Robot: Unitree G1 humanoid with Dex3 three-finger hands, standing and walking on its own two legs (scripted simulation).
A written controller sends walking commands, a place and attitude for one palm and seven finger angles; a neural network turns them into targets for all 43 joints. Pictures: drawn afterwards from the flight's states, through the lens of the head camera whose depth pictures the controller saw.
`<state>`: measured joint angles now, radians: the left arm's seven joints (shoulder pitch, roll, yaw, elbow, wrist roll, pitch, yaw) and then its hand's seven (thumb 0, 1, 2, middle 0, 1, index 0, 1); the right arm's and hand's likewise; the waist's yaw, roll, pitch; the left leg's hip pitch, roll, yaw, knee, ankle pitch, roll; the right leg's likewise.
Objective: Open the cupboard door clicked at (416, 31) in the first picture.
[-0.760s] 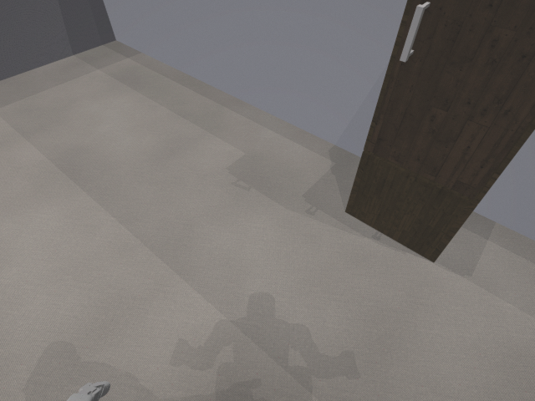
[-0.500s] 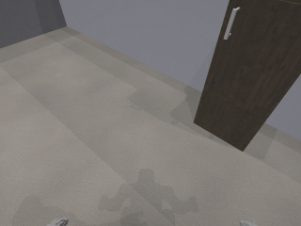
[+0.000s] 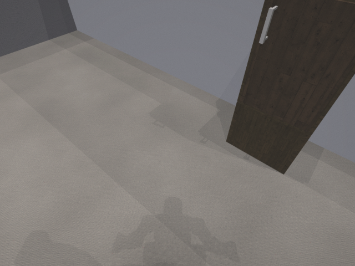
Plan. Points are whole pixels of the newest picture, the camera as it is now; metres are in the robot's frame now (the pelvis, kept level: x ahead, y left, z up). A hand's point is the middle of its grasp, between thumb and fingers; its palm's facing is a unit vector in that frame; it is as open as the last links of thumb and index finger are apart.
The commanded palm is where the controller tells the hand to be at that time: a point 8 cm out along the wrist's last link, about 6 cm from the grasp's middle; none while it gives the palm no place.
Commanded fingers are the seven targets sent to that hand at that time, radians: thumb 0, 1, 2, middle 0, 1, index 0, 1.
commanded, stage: stand and wait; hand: left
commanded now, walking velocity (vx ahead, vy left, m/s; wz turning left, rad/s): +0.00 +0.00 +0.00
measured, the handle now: (268, 25) +1.05 -0.34 +0.11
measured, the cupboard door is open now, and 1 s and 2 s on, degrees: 0 0 0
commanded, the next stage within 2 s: look at it before walking up in 0.12 s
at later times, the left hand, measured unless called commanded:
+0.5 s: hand out of the picture +0.07 +0.25 -0.16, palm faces -0.03 -0.94 -0.33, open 7.4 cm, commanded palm none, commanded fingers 0.00 0.90 0.90 -0.20 -0.30 -0.20 -0.30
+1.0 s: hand out of the picture +0.06 +0.23 -0.18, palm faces +0.03 -0.97 -0.25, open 7.4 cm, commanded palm none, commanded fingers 0.00 0.90 0.90 -0.20 -0.30 -0.20 -0.30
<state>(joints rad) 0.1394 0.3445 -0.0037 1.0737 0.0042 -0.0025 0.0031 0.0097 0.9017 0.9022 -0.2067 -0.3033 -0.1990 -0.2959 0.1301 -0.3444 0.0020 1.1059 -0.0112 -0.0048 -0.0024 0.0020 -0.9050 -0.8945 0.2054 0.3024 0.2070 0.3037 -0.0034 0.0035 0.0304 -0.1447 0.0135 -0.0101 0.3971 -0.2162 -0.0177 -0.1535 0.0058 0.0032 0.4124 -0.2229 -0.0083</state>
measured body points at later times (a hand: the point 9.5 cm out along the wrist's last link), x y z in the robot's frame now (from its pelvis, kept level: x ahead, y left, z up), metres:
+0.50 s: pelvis -0.01 +0.00 +0.00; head +0.00 +0.00 +0.45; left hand +0.07 +0.30 -0.13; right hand +0.06 -0.29 -0.13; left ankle +0.00 +0.13 -0.74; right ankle +0.00 -0.11 -0.74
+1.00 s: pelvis +0.03 +0.01 -0.01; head +0.02 +0.02 +0.44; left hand +0.06 +0.28 -0.16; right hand +0.08 -0.26 -0.15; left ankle +0.00 +0.13 -0.74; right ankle +0.00 -0.11 -0.74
